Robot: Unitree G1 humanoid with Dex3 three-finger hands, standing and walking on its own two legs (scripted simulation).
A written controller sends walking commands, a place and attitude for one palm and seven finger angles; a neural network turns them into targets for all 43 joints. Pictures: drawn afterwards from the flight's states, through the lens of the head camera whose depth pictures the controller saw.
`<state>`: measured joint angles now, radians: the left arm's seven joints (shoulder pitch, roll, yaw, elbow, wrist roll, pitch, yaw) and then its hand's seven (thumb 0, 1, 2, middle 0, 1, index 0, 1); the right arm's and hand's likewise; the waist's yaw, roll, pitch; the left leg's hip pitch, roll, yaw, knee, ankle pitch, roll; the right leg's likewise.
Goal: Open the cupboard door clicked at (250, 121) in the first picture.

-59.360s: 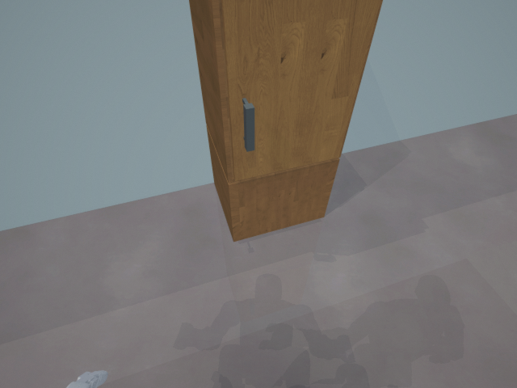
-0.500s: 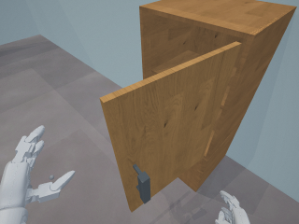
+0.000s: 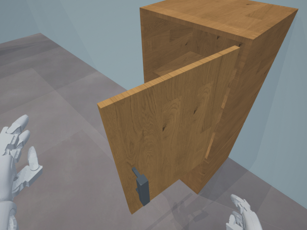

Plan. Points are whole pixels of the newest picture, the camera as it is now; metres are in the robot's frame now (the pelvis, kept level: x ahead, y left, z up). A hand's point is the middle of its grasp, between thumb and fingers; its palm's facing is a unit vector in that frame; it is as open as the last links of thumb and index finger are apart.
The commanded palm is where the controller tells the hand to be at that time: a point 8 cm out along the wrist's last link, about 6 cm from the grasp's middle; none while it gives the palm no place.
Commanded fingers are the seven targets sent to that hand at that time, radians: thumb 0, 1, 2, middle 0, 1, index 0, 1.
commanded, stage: draw the hand back to the body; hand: left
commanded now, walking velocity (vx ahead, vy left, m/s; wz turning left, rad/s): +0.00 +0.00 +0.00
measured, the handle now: (139, 186) +0.28 +0.08 -0.09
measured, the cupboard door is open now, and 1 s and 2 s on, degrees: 81 81 81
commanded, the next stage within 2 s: step back with the hand held close in 0.10 s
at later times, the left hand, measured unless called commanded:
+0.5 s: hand (50, 160) +0.21 +0.24 +0.15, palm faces +0.33 -0.81 -0.48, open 7.4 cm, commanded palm +0.14 +0.29 +0.18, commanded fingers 0.00 0.90 0.90 -0.20 -0.30 -0.20 -0.30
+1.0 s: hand out of the picture +0.10 +0.29 +0.15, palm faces +0.48 -0.73 -0.48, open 7.4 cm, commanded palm +0.02 +0.33 +0.18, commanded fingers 0.00 0.90 0.90 -0.20 -0.30 -0.20 -0.30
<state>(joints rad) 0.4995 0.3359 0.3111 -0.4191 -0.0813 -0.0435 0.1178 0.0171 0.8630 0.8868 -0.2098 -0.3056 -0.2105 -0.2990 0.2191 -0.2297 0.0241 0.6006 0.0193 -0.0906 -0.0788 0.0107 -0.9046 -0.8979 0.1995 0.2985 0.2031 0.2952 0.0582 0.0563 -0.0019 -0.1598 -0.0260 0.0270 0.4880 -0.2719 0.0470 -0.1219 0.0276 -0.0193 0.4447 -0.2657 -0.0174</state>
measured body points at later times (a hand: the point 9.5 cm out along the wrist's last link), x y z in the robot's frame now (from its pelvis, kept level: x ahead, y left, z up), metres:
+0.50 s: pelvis -0.01 +0.00 +0.00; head +0.01 -0.02 +0.45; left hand +0.18 +0.29 +0.17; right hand +0.17 -0.25 -0.08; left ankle +0.00 +0.09 -0.74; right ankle -0.01 -0.11 -0.74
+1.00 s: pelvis -0.10 +0.02 -0.02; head -0.09 +0.03 +0.43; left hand +0.07 +0.33 +0.18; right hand +0.08 -0.21 -0.09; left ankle +0.00 +0.09 -0.74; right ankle -0.06 -0.11 -0.74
